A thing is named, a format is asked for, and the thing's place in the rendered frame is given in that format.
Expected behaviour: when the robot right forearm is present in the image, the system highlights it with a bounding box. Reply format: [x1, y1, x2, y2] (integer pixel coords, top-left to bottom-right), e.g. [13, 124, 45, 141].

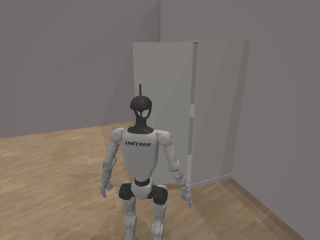
[172, 160, 190, 193]

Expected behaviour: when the right robot hand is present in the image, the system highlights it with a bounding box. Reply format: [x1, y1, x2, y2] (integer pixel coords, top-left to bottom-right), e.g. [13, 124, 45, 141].
[179, 189, 193, 209]

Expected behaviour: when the robot left shin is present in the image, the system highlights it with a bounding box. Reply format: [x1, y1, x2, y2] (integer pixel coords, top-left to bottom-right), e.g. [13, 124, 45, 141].
[124, 214, 136, 240]

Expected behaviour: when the robot left forearm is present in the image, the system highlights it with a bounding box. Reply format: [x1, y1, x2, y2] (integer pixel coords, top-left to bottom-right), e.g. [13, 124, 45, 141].
[101, 156, 113, 184]

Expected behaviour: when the robot right upper arm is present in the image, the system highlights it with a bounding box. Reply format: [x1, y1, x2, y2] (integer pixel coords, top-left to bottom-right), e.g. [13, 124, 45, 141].
[156, 130, 179, 172]

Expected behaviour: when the left robot hand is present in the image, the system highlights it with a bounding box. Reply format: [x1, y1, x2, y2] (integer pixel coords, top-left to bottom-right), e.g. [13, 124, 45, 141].
[100, 181, 113, 198]

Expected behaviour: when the robot right thigh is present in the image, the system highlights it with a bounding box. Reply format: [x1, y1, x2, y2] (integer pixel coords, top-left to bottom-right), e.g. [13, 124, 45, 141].
[151, 184, 168, 237]

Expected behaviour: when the handle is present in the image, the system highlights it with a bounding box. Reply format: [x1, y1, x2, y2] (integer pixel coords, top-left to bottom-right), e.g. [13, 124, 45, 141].
[139, 84, 142, 117]

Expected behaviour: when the fridge door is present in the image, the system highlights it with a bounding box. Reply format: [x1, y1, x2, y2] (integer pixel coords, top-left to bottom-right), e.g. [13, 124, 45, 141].
[132, 42, 194, 185]

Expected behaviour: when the robot left upper arm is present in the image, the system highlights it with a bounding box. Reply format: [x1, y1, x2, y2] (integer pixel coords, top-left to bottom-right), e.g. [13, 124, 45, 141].
[104, 127, 126, 166]

